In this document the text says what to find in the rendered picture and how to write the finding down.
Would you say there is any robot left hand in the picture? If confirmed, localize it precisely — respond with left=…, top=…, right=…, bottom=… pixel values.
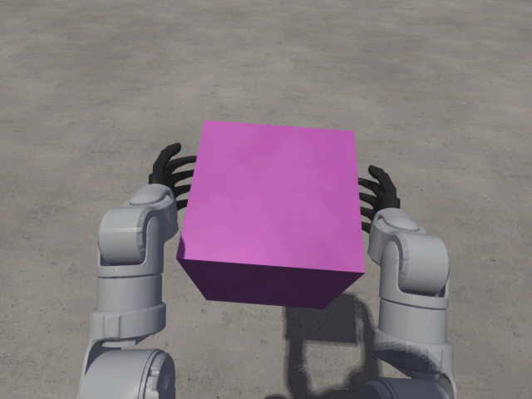
left=149, top=143, right=197, bottom=211

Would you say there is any robot left upper arm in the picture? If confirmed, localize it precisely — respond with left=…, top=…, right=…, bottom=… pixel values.
left=78, top=349, right=175, bottom=399

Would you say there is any robot right hand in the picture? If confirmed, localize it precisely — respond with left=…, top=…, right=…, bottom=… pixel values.
left=358, top=165, right=400, bottom=234

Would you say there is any robot left forearm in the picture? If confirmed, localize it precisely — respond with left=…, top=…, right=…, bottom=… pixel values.
left=76, top=184, right=179, bottom=399

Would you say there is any robot right forearm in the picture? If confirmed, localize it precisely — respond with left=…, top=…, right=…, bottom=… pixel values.
left=367, top=208, right=458, bottom=399

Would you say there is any carton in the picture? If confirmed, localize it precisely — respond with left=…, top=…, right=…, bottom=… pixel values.
left=176, top=121, right=365, bottom=309

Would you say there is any robot right upper arm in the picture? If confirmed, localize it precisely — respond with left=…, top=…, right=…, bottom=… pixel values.
left=359, top=377, right=450, bottom=399

